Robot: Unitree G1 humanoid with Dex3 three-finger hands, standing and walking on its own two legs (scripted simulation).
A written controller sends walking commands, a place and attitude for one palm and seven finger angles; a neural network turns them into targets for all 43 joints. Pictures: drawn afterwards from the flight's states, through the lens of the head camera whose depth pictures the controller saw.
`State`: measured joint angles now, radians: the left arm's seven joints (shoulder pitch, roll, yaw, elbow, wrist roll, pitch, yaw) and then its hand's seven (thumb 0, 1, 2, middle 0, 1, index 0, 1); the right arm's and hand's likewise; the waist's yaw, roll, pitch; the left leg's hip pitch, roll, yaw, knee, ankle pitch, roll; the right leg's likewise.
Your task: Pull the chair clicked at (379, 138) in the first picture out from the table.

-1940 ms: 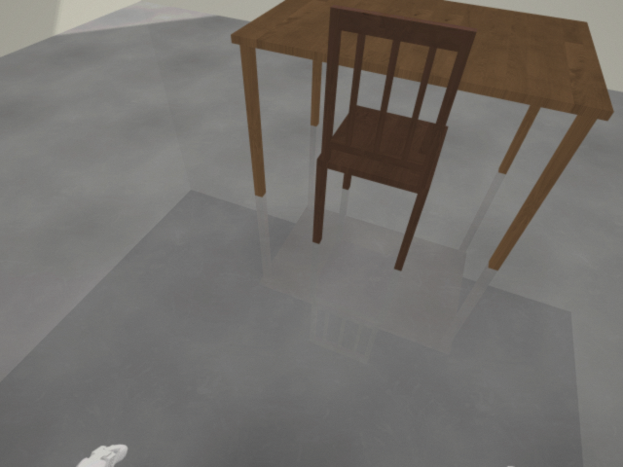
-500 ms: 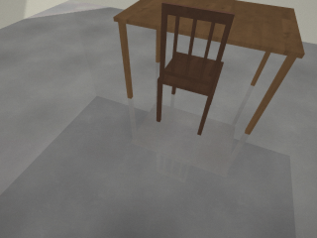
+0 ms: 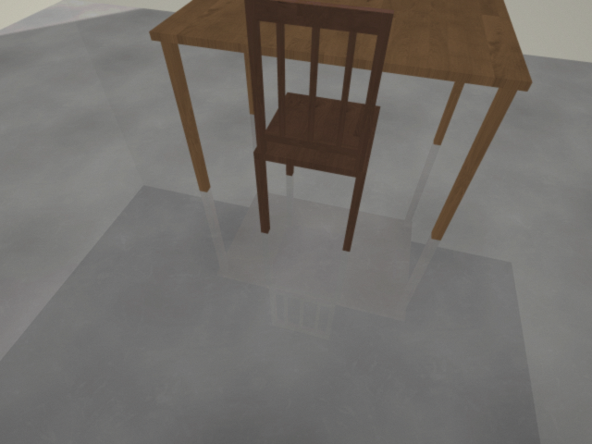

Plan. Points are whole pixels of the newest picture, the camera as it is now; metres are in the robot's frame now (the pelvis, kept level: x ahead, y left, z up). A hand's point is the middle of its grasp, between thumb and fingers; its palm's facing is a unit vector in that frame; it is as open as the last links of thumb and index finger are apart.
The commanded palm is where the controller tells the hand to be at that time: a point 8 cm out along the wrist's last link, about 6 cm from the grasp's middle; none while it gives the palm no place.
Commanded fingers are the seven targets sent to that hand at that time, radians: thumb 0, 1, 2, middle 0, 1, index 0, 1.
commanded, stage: walk to a spot facing it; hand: left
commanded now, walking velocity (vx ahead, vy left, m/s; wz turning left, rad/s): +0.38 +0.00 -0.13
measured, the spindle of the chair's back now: (312, 90) +1.04 +0.00 -0.05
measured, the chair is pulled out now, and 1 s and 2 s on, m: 0.00 0.00 0.00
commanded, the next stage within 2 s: turn to face it in 0.32 s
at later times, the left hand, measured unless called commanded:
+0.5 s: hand out of the picture +0.14 +0.18 -0.19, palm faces +0.07 -0.99 -0.14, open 7.4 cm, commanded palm none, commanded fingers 0.00 0.90 0.90 -0.20 -0.30 -0.20 -0.30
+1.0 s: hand (205, 295) +0.41 +0.21 -0.17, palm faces -0.13 -0.97 -0.20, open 7.3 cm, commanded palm none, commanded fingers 0.00 0.90 0.90 -0.20 -0.30 -0.20 -0.30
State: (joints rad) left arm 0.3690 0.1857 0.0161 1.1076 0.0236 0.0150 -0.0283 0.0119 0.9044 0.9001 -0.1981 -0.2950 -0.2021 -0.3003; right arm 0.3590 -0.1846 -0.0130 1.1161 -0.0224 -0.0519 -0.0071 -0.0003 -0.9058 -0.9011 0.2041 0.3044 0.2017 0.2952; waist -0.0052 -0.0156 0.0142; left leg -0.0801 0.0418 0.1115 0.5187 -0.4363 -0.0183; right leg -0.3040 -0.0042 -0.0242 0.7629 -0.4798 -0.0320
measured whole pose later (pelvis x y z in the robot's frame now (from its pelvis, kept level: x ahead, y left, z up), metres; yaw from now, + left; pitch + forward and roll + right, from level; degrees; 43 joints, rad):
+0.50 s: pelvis +0.24 +0.03 -0.02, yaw -1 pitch +0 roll -1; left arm 0.46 0.13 0.03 1.15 0.01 -0.06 0.02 0.01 0.90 0.90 -0.20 -0.30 -0.20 -0.30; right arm 0.10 -0.15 -0.02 0.98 -0.02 -0.08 0.01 0.00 -0.91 -0.90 0.20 0.30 0.20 0.29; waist 0.02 -0.02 0.07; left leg -0.50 0.03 0.15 0.69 -0.18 0.10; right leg 0.02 -0.01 -0.04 0.74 -0.54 -0.01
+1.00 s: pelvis +0.34 +0.03 +0.00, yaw -10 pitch -1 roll +0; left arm 0.25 0.16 0.05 1.01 0.03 0.03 0.02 0.01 0.92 0.90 -0.20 -0.29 -0.20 -0.30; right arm 0.29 -0.14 -0.02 1.07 -0.02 -0.01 -0.03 0.00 -0.92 -0.90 0.20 0.30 0.20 0.30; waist -0.01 0.00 0.03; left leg -0.23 0.05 0.29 0.57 -0.33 0.07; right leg -0.26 -0.05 -0.06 0.56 -0.28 0.01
